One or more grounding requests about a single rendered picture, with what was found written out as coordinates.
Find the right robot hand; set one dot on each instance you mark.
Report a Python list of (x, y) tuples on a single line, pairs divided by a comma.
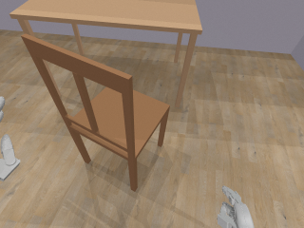
[(237, 216)]

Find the chair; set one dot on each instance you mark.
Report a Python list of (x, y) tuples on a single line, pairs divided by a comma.
[(119, 118)]

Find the left robot hand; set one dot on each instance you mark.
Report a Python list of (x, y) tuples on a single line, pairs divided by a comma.
[(9, 163)]

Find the table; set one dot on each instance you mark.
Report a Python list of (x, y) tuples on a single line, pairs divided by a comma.
[(180, 16)]

